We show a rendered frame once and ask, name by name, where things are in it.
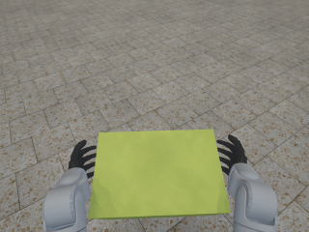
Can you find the robot right forearm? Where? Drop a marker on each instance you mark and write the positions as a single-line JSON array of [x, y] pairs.
[[256, 203]]

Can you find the robot left forearm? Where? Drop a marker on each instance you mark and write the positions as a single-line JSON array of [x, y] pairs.
[[63, 208]]

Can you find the robot right hand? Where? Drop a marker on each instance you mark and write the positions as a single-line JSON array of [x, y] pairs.
[[237, 155]]

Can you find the robot left hand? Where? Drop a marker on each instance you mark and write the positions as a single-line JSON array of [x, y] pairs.
[[76, 160]]

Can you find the carton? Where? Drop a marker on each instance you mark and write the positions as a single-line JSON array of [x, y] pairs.
[[157, 174]]

